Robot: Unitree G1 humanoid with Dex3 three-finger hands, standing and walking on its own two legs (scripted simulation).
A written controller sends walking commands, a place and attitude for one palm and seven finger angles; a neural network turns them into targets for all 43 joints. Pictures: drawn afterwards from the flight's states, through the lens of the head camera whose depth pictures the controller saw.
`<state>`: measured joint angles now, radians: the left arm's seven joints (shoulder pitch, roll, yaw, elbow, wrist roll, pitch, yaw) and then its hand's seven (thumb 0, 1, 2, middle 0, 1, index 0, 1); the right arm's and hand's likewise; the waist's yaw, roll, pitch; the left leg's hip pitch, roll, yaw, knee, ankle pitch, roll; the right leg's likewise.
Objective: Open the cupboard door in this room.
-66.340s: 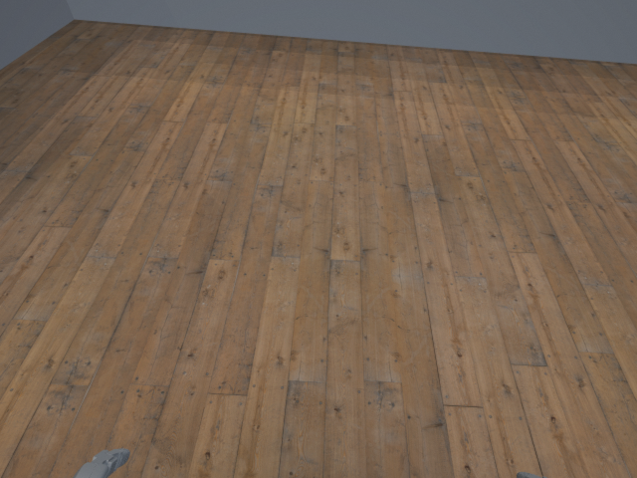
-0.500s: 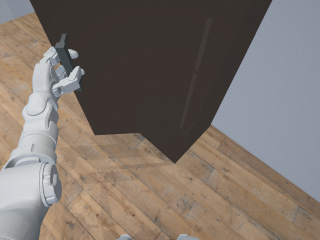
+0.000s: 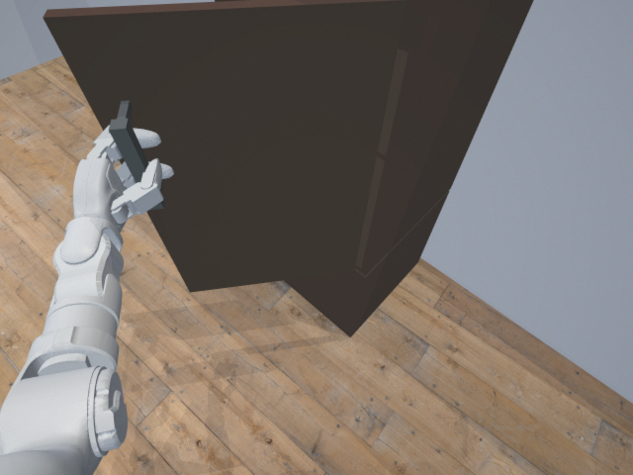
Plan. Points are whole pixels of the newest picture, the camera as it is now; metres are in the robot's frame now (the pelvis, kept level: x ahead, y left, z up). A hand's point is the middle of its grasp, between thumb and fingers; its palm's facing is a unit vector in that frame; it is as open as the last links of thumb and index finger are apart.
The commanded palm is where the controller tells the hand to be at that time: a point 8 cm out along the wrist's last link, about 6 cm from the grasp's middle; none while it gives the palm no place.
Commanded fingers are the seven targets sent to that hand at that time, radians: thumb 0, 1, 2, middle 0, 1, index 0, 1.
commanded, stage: pull the door open along its arc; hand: left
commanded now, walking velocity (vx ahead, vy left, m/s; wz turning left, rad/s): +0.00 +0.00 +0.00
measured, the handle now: (141, 158) +0.50 +0.22 +0.11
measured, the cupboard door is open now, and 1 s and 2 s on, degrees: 52 94 90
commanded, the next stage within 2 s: open thumb and fingers to let go in 0.84 s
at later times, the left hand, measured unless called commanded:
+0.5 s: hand (201, 274) +0.32 +0.12 +0.12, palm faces +0.39 -0.92 +0.05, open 6.0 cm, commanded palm +0.25 +0.17 +0.11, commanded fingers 0.00 0.90 0.90 -0.40 -1.35 -0.40 -1.35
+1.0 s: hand (273, 327) +0.26 +0.04 +0.11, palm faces +0.37 -0.93 -0.02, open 5.8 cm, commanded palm +0.21 +0.08 +0.11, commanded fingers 0.00 0.62 0.78 -0.38 -1.32 -0.38 -1.32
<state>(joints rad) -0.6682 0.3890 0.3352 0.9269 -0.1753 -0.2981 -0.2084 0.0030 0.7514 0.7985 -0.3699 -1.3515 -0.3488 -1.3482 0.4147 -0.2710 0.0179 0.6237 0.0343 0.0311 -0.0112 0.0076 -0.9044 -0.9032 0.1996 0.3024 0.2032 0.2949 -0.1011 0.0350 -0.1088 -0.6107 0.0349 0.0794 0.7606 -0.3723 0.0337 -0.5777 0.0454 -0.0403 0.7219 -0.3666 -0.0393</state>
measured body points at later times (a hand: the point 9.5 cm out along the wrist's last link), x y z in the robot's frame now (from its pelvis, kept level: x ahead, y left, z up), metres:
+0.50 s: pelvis +0.00 -0.02 +0.01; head +0.01 -0.03 +0.46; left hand +0.29 +0.16 +0.12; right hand +0.21 -0.22 -0.07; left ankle +0.00 +0.10 -0.71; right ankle -0.01 -0.10 -0.71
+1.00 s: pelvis +0.00 -0.05 +0.01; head -0.01 -0.08 +0.46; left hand +0.23 +0.09 +0.12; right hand +0.20 -0.25 -0.09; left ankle +0.00 +0.10 -0.71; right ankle -0.01 -0.10 -0.71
